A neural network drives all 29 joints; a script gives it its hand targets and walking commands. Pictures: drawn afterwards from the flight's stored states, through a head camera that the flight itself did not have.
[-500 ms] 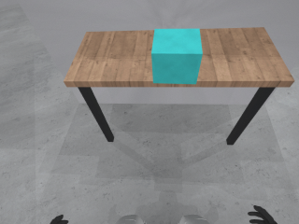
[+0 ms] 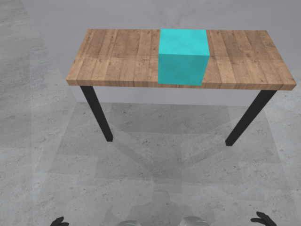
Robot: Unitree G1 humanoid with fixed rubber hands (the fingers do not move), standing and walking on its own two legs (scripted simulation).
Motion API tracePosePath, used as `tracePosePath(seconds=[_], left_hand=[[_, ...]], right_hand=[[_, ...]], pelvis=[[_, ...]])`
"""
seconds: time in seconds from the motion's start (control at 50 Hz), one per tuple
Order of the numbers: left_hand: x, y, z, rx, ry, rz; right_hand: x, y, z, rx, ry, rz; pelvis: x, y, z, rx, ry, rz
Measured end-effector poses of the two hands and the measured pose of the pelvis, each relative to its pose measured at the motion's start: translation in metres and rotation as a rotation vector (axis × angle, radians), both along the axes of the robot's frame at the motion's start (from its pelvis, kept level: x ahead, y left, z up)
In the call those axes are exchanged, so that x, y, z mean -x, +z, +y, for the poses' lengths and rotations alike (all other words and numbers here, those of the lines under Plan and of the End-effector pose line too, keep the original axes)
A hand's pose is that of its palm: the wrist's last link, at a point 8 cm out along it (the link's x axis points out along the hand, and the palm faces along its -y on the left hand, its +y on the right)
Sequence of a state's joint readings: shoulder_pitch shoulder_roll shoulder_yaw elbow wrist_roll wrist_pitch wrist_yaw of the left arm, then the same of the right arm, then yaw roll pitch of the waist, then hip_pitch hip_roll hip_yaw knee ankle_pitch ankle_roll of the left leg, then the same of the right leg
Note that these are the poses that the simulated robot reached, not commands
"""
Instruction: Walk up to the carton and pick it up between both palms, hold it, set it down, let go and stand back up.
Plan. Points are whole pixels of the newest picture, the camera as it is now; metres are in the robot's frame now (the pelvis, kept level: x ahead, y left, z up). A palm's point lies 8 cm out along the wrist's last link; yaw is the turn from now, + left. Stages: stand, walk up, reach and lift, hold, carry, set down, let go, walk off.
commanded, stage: walk up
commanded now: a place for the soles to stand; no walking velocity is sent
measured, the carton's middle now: (181, 57) +0.70 -0.10 -0.02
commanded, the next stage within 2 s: none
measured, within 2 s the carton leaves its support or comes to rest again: neither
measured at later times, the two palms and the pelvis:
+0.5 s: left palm out of the picture +0.07 +0.30 -0.11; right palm out of the picture +0.08 -0.29 -0.11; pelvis -0.01 +0.00 +0.00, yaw +0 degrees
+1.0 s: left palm out of the picture +0.06 +0.31 -0.11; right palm out of the picture +0.06 -0.29 -0.12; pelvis -0.02 +0.01 +0.00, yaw -1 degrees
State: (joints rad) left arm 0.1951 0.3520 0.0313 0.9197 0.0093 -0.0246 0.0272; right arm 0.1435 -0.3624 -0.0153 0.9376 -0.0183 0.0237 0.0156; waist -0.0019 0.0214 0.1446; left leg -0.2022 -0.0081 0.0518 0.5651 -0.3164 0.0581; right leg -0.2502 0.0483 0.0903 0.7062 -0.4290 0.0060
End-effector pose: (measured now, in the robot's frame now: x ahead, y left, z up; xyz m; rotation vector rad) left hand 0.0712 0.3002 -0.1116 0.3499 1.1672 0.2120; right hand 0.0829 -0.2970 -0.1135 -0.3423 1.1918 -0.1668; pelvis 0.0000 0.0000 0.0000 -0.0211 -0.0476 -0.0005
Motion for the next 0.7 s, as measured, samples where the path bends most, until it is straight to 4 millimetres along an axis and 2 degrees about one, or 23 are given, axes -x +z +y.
tracePosePath(seconds=[0.08,0.2,0.4,0.6,0.7], left_hand=[[-0.004,0.0,-0.008,-0.026,-0.007,-0.028],[-0.004,0.006,-0.006,-0.043,-0.011,-0.039],[-0.003,-0.002,0.007,-0.006,-0.005,-0.034],[0.006,-0.001,-0.005,-0.026,-0.014,-0.025],[0.009,0.002,-0.003,-0.035,-0.017,-0.037]], right_hand=[[-0.007,-0.011,-0.008,-0.019,0.001,-0.019],[-0.016,-0.01,-0.005,-0.034,0.008,-0.049],[-0.003,0.001,0.008,0.003,0.002,-0.038],[-0.003,-0.01,-0.004,-0.021,0.0,-0.041],[-0.005,-0.01,-0.001,-0.031,0.006,-0.058]], pelvis=[[-0.002,-0.007,-0.01,-0.014,-0.003,-0.008],[0.001,-0.005,-0.01,-0.016,-0.005,-0.008],[0.006,-0.003,0.008,0.007,-0.003,-0.02],[0.01,-0.008,-0.007,-0.016,-0.009,-0.007],[0.015,-0.008,-0.005,-0.015,-0.01,-0.012]])
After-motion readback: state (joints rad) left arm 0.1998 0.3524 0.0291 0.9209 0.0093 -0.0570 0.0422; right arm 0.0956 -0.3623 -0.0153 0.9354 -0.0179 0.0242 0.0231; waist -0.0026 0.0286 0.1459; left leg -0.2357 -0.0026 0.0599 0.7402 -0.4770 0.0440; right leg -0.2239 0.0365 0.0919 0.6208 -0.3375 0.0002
